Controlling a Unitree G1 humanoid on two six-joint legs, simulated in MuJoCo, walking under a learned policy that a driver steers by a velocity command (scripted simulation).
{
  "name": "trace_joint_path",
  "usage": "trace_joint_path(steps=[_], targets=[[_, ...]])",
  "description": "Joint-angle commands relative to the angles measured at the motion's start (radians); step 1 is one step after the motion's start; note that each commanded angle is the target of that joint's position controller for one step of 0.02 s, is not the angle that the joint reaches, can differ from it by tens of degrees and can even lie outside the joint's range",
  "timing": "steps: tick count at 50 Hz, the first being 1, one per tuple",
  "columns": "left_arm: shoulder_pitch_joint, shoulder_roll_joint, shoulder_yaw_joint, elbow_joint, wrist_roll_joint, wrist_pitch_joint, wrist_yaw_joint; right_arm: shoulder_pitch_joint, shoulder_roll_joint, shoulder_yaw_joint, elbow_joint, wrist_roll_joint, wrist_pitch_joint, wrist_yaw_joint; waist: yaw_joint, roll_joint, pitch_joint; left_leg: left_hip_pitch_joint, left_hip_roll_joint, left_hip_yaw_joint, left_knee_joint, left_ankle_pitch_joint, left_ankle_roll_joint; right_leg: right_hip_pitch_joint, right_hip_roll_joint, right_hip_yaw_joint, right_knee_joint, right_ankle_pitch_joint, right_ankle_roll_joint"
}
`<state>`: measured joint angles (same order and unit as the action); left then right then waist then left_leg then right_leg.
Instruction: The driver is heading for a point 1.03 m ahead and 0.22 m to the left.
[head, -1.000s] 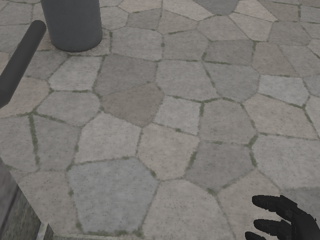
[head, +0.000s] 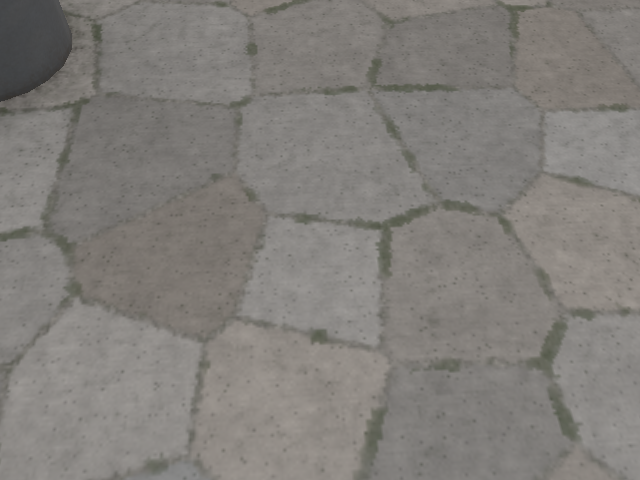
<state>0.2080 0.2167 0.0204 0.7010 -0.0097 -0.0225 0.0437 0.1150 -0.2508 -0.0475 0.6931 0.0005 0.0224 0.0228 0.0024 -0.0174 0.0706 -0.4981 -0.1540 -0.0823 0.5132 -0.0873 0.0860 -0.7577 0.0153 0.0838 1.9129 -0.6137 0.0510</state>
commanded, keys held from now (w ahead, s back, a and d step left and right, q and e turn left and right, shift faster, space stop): q+shift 0.54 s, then shift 0.20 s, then w+shift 0.10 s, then w+e+shift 0.16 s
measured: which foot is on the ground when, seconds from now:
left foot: down 0.00-0.32, up 0.34-0.78, down 0.80-1.00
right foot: up 0.00-0.30, down 0.32-0.80, up 0.82-1.00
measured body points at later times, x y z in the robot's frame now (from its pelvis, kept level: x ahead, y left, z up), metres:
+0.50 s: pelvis +0.13 -0.08 +0.01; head +0.17 -0.08 +0.46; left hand +0.18 +0.24 -0.06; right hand +0.38 -0.28 -0.09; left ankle +0.06 +0.06 -0.62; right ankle +0.20 -0.16 -0.72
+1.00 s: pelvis +0.18 -0.01 +0.02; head +0.18 +0.02 +0.47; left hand +0.09 +0.28 -0.10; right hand +0.40 -0.17 -0.08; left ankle +0.05 +0.02 -0.72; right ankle +0.35 -0.10 -0.63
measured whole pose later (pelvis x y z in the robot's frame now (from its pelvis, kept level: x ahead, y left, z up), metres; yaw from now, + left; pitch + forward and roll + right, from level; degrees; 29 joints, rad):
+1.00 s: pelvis +0.18 -0.01 +0.02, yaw +38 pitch +3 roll +0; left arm 0.24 0.32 0.08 0.79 -0.04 -0.03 -0.02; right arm 0.39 -0.23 -0.05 0.68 0.00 -0.07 0.00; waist 0.00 -0.04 -0.03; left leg -0.09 -0.02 0.05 0.34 -0.31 0.04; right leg -0.76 -0.03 0.12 1.14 -0.11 -0.02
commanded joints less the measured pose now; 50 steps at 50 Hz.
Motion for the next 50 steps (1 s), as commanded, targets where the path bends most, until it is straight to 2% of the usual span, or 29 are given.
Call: trace_joint_path(steps=[1, 2, 3, 5, 6, 8, 11, 14, 15, 16, 17, 18, 19, 20, 21, 24, 28, 31, 33, 37, 39, 40, 41, 42, 43, 44, 46, 47, 50], targets=[[-0.002, 0.159, 0.050, -0.109, 0.002, 0.029, 0.025, -0.020, -0.164, -0.039, -0.145, -0.009, 0.018, -0.034, 0.034, -0.036, -0.293, 0.338, 0.390, -0.467, -0.115, 0.359, 0.229, -0.155, -0.052, 0.095, -0.244, 0.241, 0.030], [-0.050, 0.142, 0.046, -0.133, 0.019, 0.026, 0.030, -0.010, -0.165, -0.043, -0.134, 0.018, 0.018, -0.057, 0.026, -0.033, -0.195, 0.212, 0.279, -0.360, -0.120, 0.354, 0.184, -0.102, -0.027, 0.064, -0.476, 0.335, 0.051], [-0.107, 0.094, 0.040, -0.152, 0.036, 0.018, 0.032, 0.010, -0.164, -0.046, -0.118, 0.029, 0.019, -0.074, 0.018, -0.008, -0.188, 0.173, 0.197, -0.308, -0.106, 0.371, 0.144, -0.023, -0.004, 0.035, -0.682, 0.388, 0.058], [-0.166, 0.024, 0.029, -0.176, 0.052, 0.007, 0.020, 0.052, -0.186, -0.055, -0.091, 0.025, 0.032, -0.097, 0.005, 0.075, -0.288, 0.217, 0.173, -0.323, -0.074, 0.395, 0.110, 0.092, 0.049, 0.032, -0.895, 0.446, 0.077], [-0.147, 0.028, 0.033, -0.169, 0.036, 0.007, 0.010, 0.046, -0.186, -0.058, -0.091, 0.034, 0.038, -0.100, 0.017, 0.135, -0.324, 0.256, 0.183, -0.356, -0.062, 0.339, 0.098, 0.115, 0.047, 0.056, -0.934, 0.456, 0.078], [-0.175, 0.054, 0.040, -0.160, 0.013, 0.021, 0.005, 0.029, -0.188, -0.063, -0.119, 0.039, 0.041, -0.100, -0.005, 0.162, -0.279, 0.263, 0.197, -0.426, -0.084, 0.084, 0.078, 0.106, 0.053, 0.083, -1.036, 0.461, 0.066], [-0.273, 0.081, 0.052, -0.167, 0.015, 0.023, 0.000, 0.079, -0.193, -0.069, -0.127, 0.035, 0.049, -0.093, -0.047, 0.202, -0.184, 0.239, 0.186, -0.522, -0.095, -0.082, 0.076, 0.154, 0.077, 0.100, -1.159, 0.419, 0.051], [-0.224, 0.117, 0.073, -0.131, 0.011, -0.003, -0.016, 0.054, -0.181, -0.068, -0.155, 0.032, 0.047, -0.095, -0.012, 0.236, -0.171, 0.198, 0.157, -0.582, -0.053, -0.015, 0.063, 0.353, 0.071, 0.112, -1.333, 0.401, 0.017], [-0.148, 0.112, 0.080, -0.108, 0.021, -0.014, -0.022, 0.021, -0.166, -0.063, -0.165, 0.035, 0.046, -0.085, 0.036, 0.213, -0.167, 0.122, 0.106, -0.548, -0.002, -0.048, 0.028, 0.510, 0.045, 0.078, -1.481, 0.502, -0.013], [-0.067, 0.143, 0.095, -0.076, 0.028, -0.013, -0.027, 0.062, -0.091, -0.045, -0.163, 0.033, 0.043, -0.078, 0.039, 0.075, -0.226, -0.054, 0.019, -0.446, 0.173, -0.372, -0.031, 0.766, -0.101, 0.147, -1.507, 0.637, -0.072], [-0.039, 0.212, 0.104, -0.090, 0.054, 0.009, -0.030, 0.179, -0.056, -0.034, -0.172, 0.038, 0.034, -0.070, -0.018, -0.187, -0.318, -0.216, -0.097, -0.267, 0.429, -0.636, -0.081, 0.923, -0.375, 0.396, -1.485, 0.833, -0.230], [-0.042, 0.198, 0.107, -0.100, 0.071, 0.012, -0.030, 0.153, -0.156, -0.061, -0.189, 0.040, 0.013, -0.063, -0.002, -0.257, -0.339, -0.283, -0.017, -0.247, 0.608, -0.577, -0.124, 0.839, -0.459, 0.542, -1.555, 0.713, -0.323], [-0.118, 0.159, 0.095, -0.121, 0.061, 0.019, -0.027, 0.117, -0.226, -0.086, -0.183, 0.046, 0.008, -0.058, -0.020, -0.218, -0.232, -0.277, 0.025, -0.186, 0.706, -0.489, -0.140, 0.723, -0.386, 0.439, -1.575, 0.635, -0.315], [-0.203, 0.114, 0.086, -0.132, 0.047, 0.026, -0.020, 0.129, -0.252, -0.099, -0.155, 0.044, 0.025, -0.065, -0.037, -0.161, -0.173, -0.263, 0.072, -0.158, 0.727, -0.382, -0.146, 0.641, -0.294, 0.288, -1.578, 0.511, -0.242], [-0.242, 0.101, 0.076, -0.144, 0.033, 0.035, -0.011, 0.143, -0.237, -0.099, -0.147, 0.038, 0.043, -0.071, -0.048, -0.131, -0.149, -0.240, 0.065, -0.116, 0.789, -0.321, -0.150, 0.582, -0.244, 0.212, -1.581, 0.510, -0.214], [-0.204, 0.112, 0.068, -0.110, 0.041, 0.046, 0.021, 0.134, -0.138, -0.059, -0.164, 0.036, 0.060, -0.061, -0.043, -0.097, -0.111, -0.222, 0.101, -0.007, 0.786, -0.229, -0.177, 0.528, -0.226, 0.078, -1.605, 0.618, -0.229], [-0.109, 0.141, 0.077, -0.067, 0.025, 0.049, 0.012, 0.072, -0.118, -0.047, -0.193, 0.035, 0.054, -0.054, 0.009, -0.107, -0.168, -0.272, 0.170, 0.006, 0.690, -0.209, -0.190, 0.673, -0.276, 0.043, -1.613, 0.641, -0.255], [-0.140, 0.188, 0.077, -0.058, 0.028, 0.051, 0.005, 0.081, -0.102, -0.035, -0.202, 0.026, 0.042, -0.033, -0.008, -0.135, -0.187, -0.135, 0.181, 0.028, 0.537, -0.193, -0.185, 0.622, -0.263, -0.033, -1.598, 0.644, -0.275], [-0.121, 0.236, 0.090, -0.047, 0.020, 0.058, 0.000, 0.058, -0.081, -0.024, -0.214, 0.019, 0.034, -0.024, 0.002, -0.115, -0.174, -0.052, 0.182, 0.061, 0.425, -0.248, -0.168, 0.591, -0.292, -0.038, -1.604, 0.627, -0.288], [-0.077, 0.254, 0.086, -0.010, -0.004, 0.068, -0.006, 0.058, -0.082, -0.023, -0.212, 0.019, 0.019, -0.020, 0.012, -0.124, -0.172, 0.063, 0.154, 0.101, 0.155, -0.290, -0.105, 0.636, -0.313, -0.029, -1.523, 0.741, -0.277], [-0.031, 0.227, 0.075, 0.014, -0.031, 0.062, -0.021, 0.149, -0.080, -0.029, -0.152, 0.022, 0.016, -0.013, -0.006, -0.084, -0.201, 0.301, 0.092, 0.189, -0.034, -0.229, -0.049, 0.516, -0.286, -0.046, -1.501, 0.338, -0.222], [-0.029, 0.181, 0.059, 0.019, -0.020, 0.050, -0.035, 0.234, -0.093, -0.038, -0.114, 0.030, 0.013, -0.014, -0.032, -0.037, -0.205, 0.480, 0.117, 0.142, -0.021, -0.275, -0.012, 0.353, -0.248, -0.083, -1.427, 0.086, -0.172], [-0.086, 0.081, 0.025, -0.007, 0.015, 0.032, -0.056, 0.366, -0.165, -0.057, -0.084, 0.036, 0.005, -0.023, -0.086, 0.190, -0.181, 0.636, 0.340, -0.186, -0.133, -0.460, 0.066, 0.079, -0.143, -0.204, -1.054, -0.037, -0.074], [-0.174, 0.147, 0.050, -0.079, -0.011, 0.003, -0.060, 0.419, -0.282, -0.084, -0.100, 0.017, -0.026, -0.009, -0.145, 0.326, -0.123, 0.614, 0.562, -0.667, -0.340, -0.869, 0.266, -0.243, -0.027, -0.132, -0.833, -0.018, -0.067], [-0.245, 0.236, 0.077, -0.087, -0.042, -0.019, -0.059, 0.369, -0.227, -0.068, -0.099, 0.002, -0.063, -0.010, -0.139, 0.199, -0.007, 0.586, 0.574, -0.643, -0.401, -0.861, 0.265, -0.352, -0.084, -0.015, -0.728, 0.113, -0.097], [-0.208, 0.221, 0.077, -0.076, -0.052, -0.031, -0.061, 0.307, -0.189, -0.054, -0.093, -0.008, -0.090, -0.016, -0.090, 0.201, 0.041, 0.582, 0.540, -0.539, -0.382, -0.709, 0.216, -0.402, -0.093, 0.039, -0.740, 0.251, -0.122], [-0.100, 0.204, 0.076, 0.004, -0.032, -0.040, -0.062, 0.209, -0.121, -0.039, -0.107, -0.002, -0.109, -0.024, -0.031, 0.108, -0.008, 0.576, 0.461, -0.310, -0.346, -0.419, 0.111, -0.320, -0.097, 0.128, -0.774, 0.444, -0.110], [-0.057, 0.186, 0.074, 0.019, -0.021, -0.037, -0.073, 0.217, -0.106, -0.035, -0.107, -0.002, -0.112, -0.028, -0.022, 0.114, -0.031, 0.558, 0.423, -0.204, -0.348, -0.338, 0.088, -0.276, -0.090, 0.114, -0.753, 0.493, -0.090], [-0.047, 0.149, 0.066, 0.020, -0.031, -0.022, -0.067, 0.240, -0.109, -0.045, -0.065, -0.006, -0.118, -0.031, -0.021, 0.112, -0.011, 0.498, 0.388, -0.023, -0.384, -0.174, 0.047, -0.233, -0.066, 0.087, -0.759, 0.605, -0.038]])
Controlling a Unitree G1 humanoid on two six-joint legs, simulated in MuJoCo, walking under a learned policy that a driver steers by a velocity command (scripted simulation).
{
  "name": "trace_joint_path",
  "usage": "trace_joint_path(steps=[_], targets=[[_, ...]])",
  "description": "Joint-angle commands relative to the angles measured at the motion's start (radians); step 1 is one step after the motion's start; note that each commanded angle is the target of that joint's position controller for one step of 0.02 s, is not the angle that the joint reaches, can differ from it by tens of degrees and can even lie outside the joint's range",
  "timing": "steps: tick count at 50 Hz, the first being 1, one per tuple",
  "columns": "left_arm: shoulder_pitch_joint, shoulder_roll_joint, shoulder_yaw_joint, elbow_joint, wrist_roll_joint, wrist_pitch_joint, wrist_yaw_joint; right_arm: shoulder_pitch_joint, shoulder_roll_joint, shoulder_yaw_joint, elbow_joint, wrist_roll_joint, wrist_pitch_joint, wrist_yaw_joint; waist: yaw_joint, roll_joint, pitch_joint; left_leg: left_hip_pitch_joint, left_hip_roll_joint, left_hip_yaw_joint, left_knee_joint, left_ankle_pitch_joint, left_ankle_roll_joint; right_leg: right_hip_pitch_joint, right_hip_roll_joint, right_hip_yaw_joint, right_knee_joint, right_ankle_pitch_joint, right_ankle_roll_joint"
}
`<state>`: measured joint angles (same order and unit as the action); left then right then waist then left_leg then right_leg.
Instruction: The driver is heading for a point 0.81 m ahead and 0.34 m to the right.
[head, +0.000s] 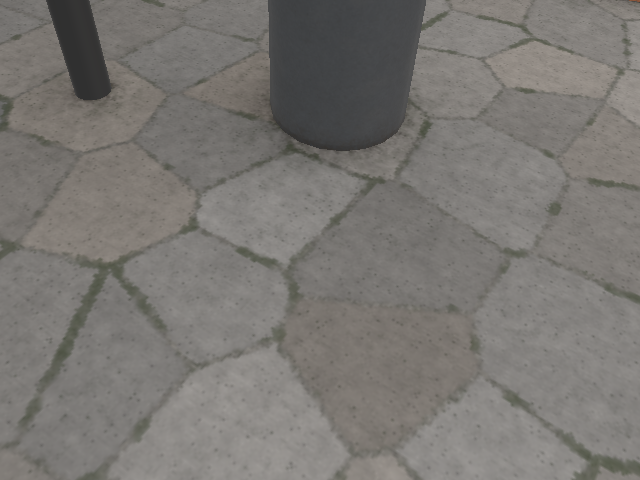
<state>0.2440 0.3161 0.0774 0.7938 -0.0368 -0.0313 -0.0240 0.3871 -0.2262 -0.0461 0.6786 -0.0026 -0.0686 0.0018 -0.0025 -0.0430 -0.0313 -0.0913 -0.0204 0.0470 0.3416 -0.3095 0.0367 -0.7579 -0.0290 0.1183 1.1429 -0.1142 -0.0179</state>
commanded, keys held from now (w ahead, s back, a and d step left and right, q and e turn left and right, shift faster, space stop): w+e+shift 0.78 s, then shift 0.22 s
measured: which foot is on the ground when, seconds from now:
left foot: down 0.00-0.32, up 0.34-0.72, down 0.74-1.00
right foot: up 0.00-0.30, down 0.32-0.76, up 0.78-1.00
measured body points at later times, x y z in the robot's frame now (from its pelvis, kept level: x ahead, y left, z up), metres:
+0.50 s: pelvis +0.35 -0.12 -0.01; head +0.37 -0.14 +0.44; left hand +0.51 +0.11 -0.12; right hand +0.44 -0.42 -0.08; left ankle +0.41 +0.07 -0.64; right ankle +0.33 -0.15 -0.74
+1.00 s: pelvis +0.73 -0.29 +0.00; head +0.75 -0.34 +0.44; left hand +1.09 -0.32 -0.06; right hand +0.52 -0.50 -0.13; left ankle +0.81 -0.17 -0.74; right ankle +0.73 -0.44 -0.69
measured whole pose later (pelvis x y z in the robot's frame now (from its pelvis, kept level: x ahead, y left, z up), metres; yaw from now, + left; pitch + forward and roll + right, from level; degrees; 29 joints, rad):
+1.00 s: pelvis +0.73 -0.29 +0.00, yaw -49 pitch +1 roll +4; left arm 0.03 0.35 0.05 0.59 -0.02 -0.05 -0.02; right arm 0.37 -0.31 -0.07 0.77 0.01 -0.10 0.00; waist -0.09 -0.03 0.10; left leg -0.13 -0.02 0.06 0.36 -0.25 -0.02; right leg -0.66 -0.02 0.04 0.93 -0.28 -0.01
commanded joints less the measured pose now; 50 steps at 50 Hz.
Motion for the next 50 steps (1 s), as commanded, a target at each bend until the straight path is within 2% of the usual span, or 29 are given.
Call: trace_joint_path(steps=[1, 6, 9, 11, 13, 15, 16, 17, 18, 19, 20, 21, 23, 26, 27, 29, 31, 34, 36, 37, 38, 39, 40, 41, 42, 43, 46, 48, 50], targets=[[-0.101, 0.051, 0.010, -0.088, -0.006, -0.016, 0.003, -0.018, -0.138, -0.051, -0.035, -0.007, -0.030, -0.014, -0.019, 0.140, 0.110, 0.077, 0.246, -0.108, -0.224, 0.068, 0.089, -0.229, -0.014, 0.040, -0.017, 0.128, 0.043], [-0.185, 0.040, 0.002, -0.125, -0.006, -0.028, -0.014, 0.014, -0.137, -0.045, 0.021, -0.016, -0.045, -0.017, -0.046, 0.142, 0.180, 0.113, 0.245, 0.064, -0.259, 0.213, 0.048, -0.200, -0.015, -0.042, -0.162, 0.273, 0.025], [-0.251, -0.003, -0.019, -0.164, 0.003, -0.048, -0.059, 0.023, -0.165, -0.046, 0.060, -0.002, -0.035, -0.018, -0.061, 0.121, 0.214, 0.136, 0.250, 0.146, -0.253, 0.363, 0.023, -0.106, -0.017, -0.153, -0.347, 0.265, -0.027], [-0.270, -0.011, -0.022, -0.198, -0.007, -0.048, -0.073, 0.018, -0.213, -0.053, 0.075, -0.004, -0.014, -0.026, -0.040, 0.161, 0.198, 0.191, 0.269, 0.184, -0.173, 0.797, 0.014, -0.018, 0.026, -0.239, -0.401, 0.157, -0.076], [-0.207, 0.040, -0.008, -0.218, -0.022, -0.033, -0.056, 0.022, -0.237, -0.051, 0.079, -0.007, 0.009, -0.034, 0.019, 0.255, 0.112, 0.288, 0.289, 0.203, 0.025, 1.395, 0.017, 0.091, 0.104, -0.315, -0.347, -0.025, -0.142], [0.121, 0.168, 0.043, -0.162, -0.011, -0.004, -0.047, -0.031, -0.306, -0.066, 0.059, -0.003, 0.010, -0.034, 0.203, 0.244, -0.070, 0.175, 0.301, 0.184, 0.436, 1.543, 0.027, 0.534, 0.155, -0.289, -0.370, -0.108, -0.208], [0.316, 0.223, 0.071, -0.106, -0.013, 0.008, -0.030, -0.081, -0.283, -0.058, 0.035, 0.004, -0.014, -0.037, 0.297, 0.134, -0.129, -0.120, 0.226, 0.160, 0.771, 1.132, -0.005, 0.916, 0.125, -0.144, -0.467, -0.035, -0.233], [0.256, 0.308, 0.087, -0.121, -0.018, 0.001, -0.018, 0.007, -0.074, -0.001, -0.041, -0.006, -0.058, -0.018, 0.115, -0.307, -0.209, -0.634, -0.046, 0.031, 1.288, -0.167, -0.086, 1.252, -0.149, 0.478, -0.630, -0.362, -0.453], [0.273, 0.215, 0.058, -0.143, -0.001, -0.022, -0.014, -0.081, -0.161, 0.000, -0.081, 0.026, -0.118, -0.007, 0.175, -0.149, -0.388, -0.740, -0.041, -0.241, 1.287, -0.131, -0.015, 1.298, -0.221, 0.838, -0.836, -0.709, -0.469], [0.276, 0.161, 0.044, -0.140, 0.020, -0.040, -0.012, -0.224, -0.200, -0.014, -0.122, 0.062, -0.132, -0.009, 0.178, -0.064, -0.192, -0.774, 0.004, -0.245, 1.197, -0.094, 0.018, 1.148, -0.212, 0.768, -0.890, -0.629, -0.389], [0.244, 0.143, 0.037, -0.128, 0.029, -0.057, -0.025, -0.253, -0.167, -0.004, -0.140, 0.058, -0.137, -0.012, 0.103, 0.104, -0.058, -0.732, 0.033, -0.230, 1.092, -0.053, 0.030, 0.952, -0.179, 0.683, -0.903, -0.494, -0.360], [0.160, 0.101, 0.024, -0.140, 0.024, -0.064, -0.028, -0.249, -0.149, -0.004, -0.121, 0.021, -0.129, -0.017, 0.048, 0.147, -0.008, -0.656, 0.075, -0.221, 1.003, -0.027, 0.028, 0.806, -0.131, 0.552, -0.896, -0.360, -0.338], [0.047, 0.099, 0.020, -0.182, 0.022, -0.067, -0.018, -0.175, -0.159, -0.017, -0.097, 0.000, -0.097, -0.014, -0.037, 0.073, 0.063, -0.572, 0.099, -0.217, 0.923, -0.020, -0.007, 0.604, -0.054, 0.441, -0.916, -0.227, -0.335], [0.074, 0.085, 0.008, -0.156, -0.014, -0.068, 0.013, -0.286, -0.150, -0.005, -0.144, -0.025, -0.071, -0.010, -0.022, 0.052, 0.155, -0.526, 0.098, -0.120, 0.696, 0.073, -0.078, 0.405, 0.018, 0.270, -0.956, -0.025, -0.316], [0.077, 0.084, 0.007, -0.145, -0.013, -0.060, 0.025, -0.343, -0.126, 0.003, -0.169, -0.038, -0.075, -0.007, -0.004, 0.038, 0.177, -0.487, 0.080, -0.085, 0.593, 0.151, -0.096, 0.344, 0.049, 0.234, -0.947, 0.028, -0.297], [0.118, 0.078, 0.006, -0.113, -0.002, -0.038, 0.035, -0.468, -0.064, 0.023, -0.213, -0.037, -0.088, 0.005, 0.059, -0.008, 0.166, -0.378, 0.024, -0.061, 0.357, 0.336, -0.108, 0.301, 0.100, 0.214, -0.950, -0.022, -0.248], [0.157, 0.118, 0.021, -0.101, -0.008, -0.035, 0.036, -0.514, -0.087, 0.008, -0.230, 0.000, -0.090, 0.011, 0.101, -0.023, 0.120, -0.252, -0.028, -0.062, 0.218, 0.468, -0.116, 0.326, 0.073, 0.259, -0.938, 0.002, -0.216], [0.171, 0.100, 0.022, -0.070, -0.028, -0.046, 0.041, -0.500, -0.153, -0.026, -0.232, 0.031, -0.085, 0.005, 0.080, -0.079, 0.087, -0.232, -0.009, -0.148, 0.107, 0.437, -0.100, 0.556, 0.020, 0.356, -0.841, 0.052, -0.187], [0.125, 0.129, 0.034, -0.080, 0.000, -0.032, 0.041, -0.330, -0.238, -0.072, -0.217, 0.044, -0.101, -0.012, -0.051, -0.089, -0.046, -0.036, -0.020, -0.115, 0.114, 0.331, -0.059, 0.630, 0.031, 0.330, -0.578, 0.426, -0.123], [0.059, 0.116, 0.022, -0.116, 0.038, -0.027, 0.030, -0.063, -0.265, -0.084, -0.172, 0.052, -0.089, -0.027, -0.186, -0.118, -0.223, 0.264, 0.071, -0.151, 0.245, 0.251, -0.020, 0.524, 0.031, 0.301, -0.311, 0.467, -0.088], [0.060, -0.005, -0.009, -0.159, 0.058, -0.031, 0.026, 0.160, -0.313, -0.095, -0.128, 0.034, -0.075, -0.032, -0.218, 0.086, -0.383, 0.610, 0.246, -0.375, 0.265, -0.012, 0.042, 0.259, 0.126, 0.201, 0.065, -0.031, -0.062], [0.255, -0.055, -0.047, -0.192, -0.030, -0.040, 0.022, 0.128, -0.342, -0.093, -0.089, -0.001, -0.083, -0.001, -0.076, 0.637, -0.523, 0.737, 0.496, -1.016, 0.005, -0.398, 0.191, 0.010, 0.139, 0.130, 0.344, -0.420, -0.043], [0.205, 0.049, -0.033, -0.150, -0.046, -0.027, 0.034, 0.030, -0.208, -0.069, -0.144, -0.011, -0.074, -0.003, -0.113, 0.464, -0.346, 0.622, 0.423, -0.961, -0.045, -0.497, 0.166, -0.064, 0.051, 0.102, 0.379, -0.325, -0.031], [0.065, 0.103, -0.022, -0.168, -0.017, -0.022, 0.030, -0.022, -0.148, -0.053, -0.134, -0.016, -0.058, -0.010, -0.132, 0.278, -0.170, 0.446, 0.365, -0.712, -0.029, -0.212, 0.132, -0.059, 0.026, 0.055, 0.352, -0.269, -0.021], [-0.036, 0.091, -0.021, -0.195, 0.014, -0.022, 0.030, -0.059, -0.156, -0.051, -0.114, -0.030, -0.049, -0.005, -0.112, 0.088, -0.055, 0.266, 0.330, -0.570, -0.012, 0.175, 0.125, -0.011, 0.008, 0.030, 0.328, -0.271, -0.012], [-0.084, 0.081, -0.015, -0.217, 0.037, -0.023, 0.025, -0.090, -0.138, -0.039, -0.098, -0.030, -0.048, 0.001, -0.077, 0.040, 0.001, 0.134, 0.304, -0.445, 0.014, 0.544, 0.141, 0.033, -0.010, 0.033, 0.280, -0.292, -0.009], [-0.062, 0.009, -0.033, -0.229, 0.003, -0.007, 0.013, -0.137, -0.094, -0.016, -0.031, 0.003, -0.064, 0.011, 0.006, 0.119, 0.059, -0.007, 0.277, -0.288, -0.023, 0.763, 0.149, 0.066, -0.038, 0.020, 0.026, -0.363, 0.000], [-0.103, -0.004, -0.047, -0.244, 0.021, -0.015, 0.002, -0.180, -0.199, -0.044, -0.022, 0.019, -0.059, -0.001, 0.020, 0.108, 0.065, -0.090, 0.277, -0.213, -0.084, 0.792, 0.150, 0.141, -0.033, -0.037, -0.201, -0.213, 0.014], [-0.090, 0.003, -0.051, -0.214, 0.029, -0.031, -0.022, -0.209, -0.252, -0.058, -0.015, 0.023, -0.053, -0.011, 0.027, 0.126, -0.003, -0.145, 0.207, -0.101, -0.094, 0.725, 0.112, 0.350, 0.004, -0.078, -0.416, 0.048, 0.002]])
